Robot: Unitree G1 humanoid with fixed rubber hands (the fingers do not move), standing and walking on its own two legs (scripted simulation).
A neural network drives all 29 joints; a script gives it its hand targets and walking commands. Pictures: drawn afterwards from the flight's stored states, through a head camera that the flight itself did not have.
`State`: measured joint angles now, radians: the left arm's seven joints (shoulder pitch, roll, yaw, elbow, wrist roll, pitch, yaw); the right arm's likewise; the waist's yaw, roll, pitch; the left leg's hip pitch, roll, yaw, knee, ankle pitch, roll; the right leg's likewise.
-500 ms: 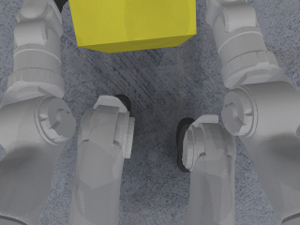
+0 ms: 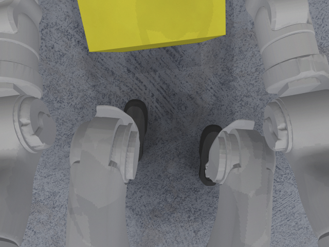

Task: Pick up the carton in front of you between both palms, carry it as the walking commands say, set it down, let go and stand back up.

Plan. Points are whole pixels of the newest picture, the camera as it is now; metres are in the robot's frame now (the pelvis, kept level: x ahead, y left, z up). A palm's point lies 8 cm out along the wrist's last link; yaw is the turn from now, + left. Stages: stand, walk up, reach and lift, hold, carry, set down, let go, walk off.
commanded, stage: set down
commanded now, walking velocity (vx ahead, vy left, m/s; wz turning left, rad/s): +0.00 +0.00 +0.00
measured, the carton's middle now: out of the picture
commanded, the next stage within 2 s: let go in 0.96 s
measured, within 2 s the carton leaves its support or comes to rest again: neither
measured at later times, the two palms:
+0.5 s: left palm out of the picture +0.50 +0.31 +0.00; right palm out of the picture +0.59 -0.06 +0.00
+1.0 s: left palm out of the picture +0.50 +0.32 +0.15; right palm out of the picture +0.59 -0.07 +0.15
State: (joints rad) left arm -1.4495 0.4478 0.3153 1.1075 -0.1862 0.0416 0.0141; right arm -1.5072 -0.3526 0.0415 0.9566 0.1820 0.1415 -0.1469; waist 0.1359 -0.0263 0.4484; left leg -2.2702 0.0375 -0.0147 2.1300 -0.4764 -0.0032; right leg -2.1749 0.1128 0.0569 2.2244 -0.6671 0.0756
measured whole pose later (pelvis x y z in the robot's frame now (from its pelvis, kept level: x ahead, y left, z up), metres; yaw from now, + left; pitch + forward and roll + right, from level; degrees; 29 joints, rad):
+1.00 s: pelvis +0.04 +0.01 +0.24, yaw +1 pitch +47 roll -3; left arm -1.09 0.30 0.41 0.82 0.01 0.19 -0.05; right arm -1.20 -0.23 -0.22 0.87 -0.03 0.23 -0.08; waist 0.12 -0.05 -0.06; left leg -1.73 -0.02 -0.05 1.22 -0.30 -0.01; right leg -1.64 0.06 0.06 1.27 -0.44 0.05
